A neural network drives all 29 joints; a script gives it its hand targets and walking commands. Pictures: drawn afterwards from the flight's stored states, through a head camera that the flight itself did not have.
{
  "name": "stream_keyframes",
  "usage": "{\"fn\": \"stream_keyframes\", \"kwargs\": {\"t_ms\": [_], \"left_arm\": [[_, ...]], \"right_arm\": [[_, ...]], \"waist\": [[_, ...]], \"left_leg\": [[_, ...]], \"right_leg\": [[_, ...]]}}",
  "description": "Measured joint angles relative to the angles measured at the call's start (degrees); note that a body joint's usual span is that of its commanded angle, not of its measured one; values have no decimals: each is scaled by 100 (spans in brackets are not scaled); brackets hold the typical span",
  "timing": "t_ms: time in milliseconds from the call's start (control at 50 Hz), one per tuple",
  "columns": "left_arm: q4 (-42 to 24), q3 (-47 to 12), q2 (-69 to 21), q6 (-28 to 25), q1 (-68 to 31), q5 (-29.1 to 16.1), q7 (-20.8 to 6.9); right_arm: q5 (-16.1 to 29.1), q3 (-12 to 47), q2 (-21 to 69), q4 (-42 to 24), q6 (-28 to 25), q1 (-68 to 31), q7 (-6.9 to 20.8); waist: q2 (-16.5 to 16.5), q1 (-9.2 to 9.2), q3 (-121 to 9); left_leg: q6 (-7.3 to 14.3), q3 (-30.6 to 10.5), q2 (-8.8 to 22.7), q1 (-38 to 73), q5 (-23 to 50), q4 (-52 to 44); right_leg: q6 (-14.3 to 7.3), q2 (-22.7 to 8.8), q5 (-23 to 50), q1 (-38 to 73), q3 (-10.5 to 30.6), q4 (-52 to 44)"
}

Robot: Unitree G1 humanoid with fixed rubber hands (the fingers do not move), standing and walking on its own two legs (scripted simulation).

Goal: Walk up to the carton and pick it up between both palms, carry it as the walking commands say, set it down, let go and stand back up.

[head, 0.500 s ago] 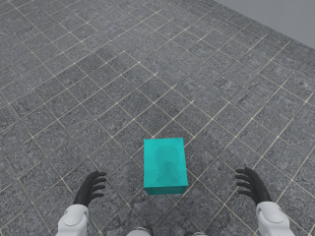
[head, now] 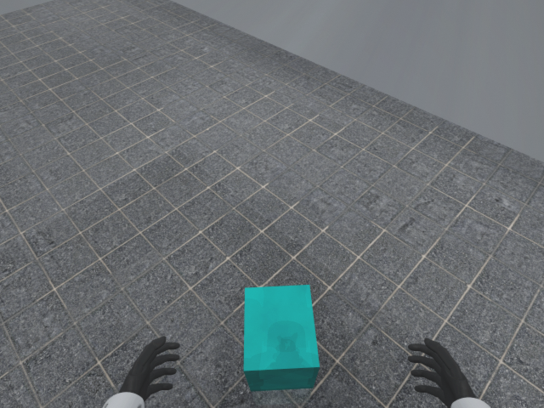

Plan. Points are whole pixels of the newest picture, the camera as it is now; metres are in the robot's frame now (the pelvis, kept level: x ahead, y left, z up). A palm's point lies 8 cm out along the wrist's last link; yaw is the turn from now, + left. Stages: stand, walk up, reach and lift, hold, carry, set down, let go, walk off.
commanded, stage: let go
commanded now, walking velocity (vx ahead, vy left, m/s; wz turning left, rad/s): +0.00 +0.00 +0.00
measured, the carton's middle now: (279, 339) +0.42 +0.03 -0.64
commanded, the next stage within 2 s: stand in 0.08 s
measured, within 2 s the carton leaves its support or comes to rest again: neither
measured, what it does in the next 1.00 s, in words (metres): stands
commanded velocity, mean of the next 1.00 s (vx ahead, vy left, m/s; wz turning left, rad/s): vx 0.00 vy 0.00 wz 0.00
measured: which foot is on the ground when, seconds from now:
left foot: down 0.00-1.00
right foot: down 0.00-1.00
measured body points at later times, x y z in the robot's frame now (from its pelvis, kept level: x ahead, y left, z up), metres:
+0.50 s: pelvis +0.01 +0.01 +0.00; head +0.01 +0.03 +0.45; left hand +0.14 +0.30 -0.11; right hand +0.14 -0.28 -0.09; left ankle -0.01 +0.13 -0.74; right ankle -0.03 -0.12 -0.74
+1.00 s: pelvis +0.00 +0.02 +0.00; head -0.01 +0.02 +0.45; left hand +0.11 +0.32 -0.11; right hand +0.11 -0.29 -0.10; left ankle -0.01 +0.13 -0.74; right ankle -0.03 -0.12 -0.74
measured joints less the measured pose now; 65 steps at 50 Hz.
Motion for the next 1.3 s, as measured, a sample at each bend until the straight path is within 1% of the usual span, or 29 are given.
{"fn": "stream_keyframes", "kwargs": {"t_ms": [80,140,180,220,380,580,880,1300], "left_arm": [[-45,-20,36,177,1,-3,118],[409,-72,205,-79,-103,26,371],[713,-43,348,-249,-144,65,464],[956,-4,473,-379,-159,86,498],[1616,7,719,-646,-148,107,556],[2133,-118,776,-767,-200,100,575],[2610,-190,889,-825,-242,64,576],[3126,-248,985,-866,-283,20,540]], "right_arm": [[69,35,-74,100,-76,33,-69],[-77,102,-241,616,-244,-88,-273],[-134,98,-366,944,-330,-156,-366],[-157,75,-485,1191,-401,-186,-415],[-180,18,-755,1743,-587,-238,-495],[-135,88,-785,2186,-673,-326,-513],[-88,141,-898,2697,-710,-373,-503],[-35,222,-1024,3192,-731,-444,-467]], "waist": [[20,6,-100],[37,21,-349],[23,21,-453],[-1,21,-521],[-68,12,-640],[-75,-14,-642],[-57,-15,-599],[-22,-16,-557]], "left_leg": [[13,-10,-21,-88,-42,79],[9,-8,8,-388,-129,293],[10,-1,26,-515,-182,394],[19,7,34,-588,-210,442],[58,52,29,-630,-221,425],[104,97,-7,-509,-153,274],[120,124,-30,-339,26,13],[89,108,4,-259,250,-226]], "right_leg": [[14,-18,-36,-69,-15,53],[33,13,-68,-319,-26,156],[36,32,-85,-426,-25,203],[39,39,-94,-488,-21,223],[74,20,-68,-514,7,150],[117,-34,5,-399,35,-4],[139,-82,154,-260,44,-205],[121,-70,370,-187,21,-427]]}}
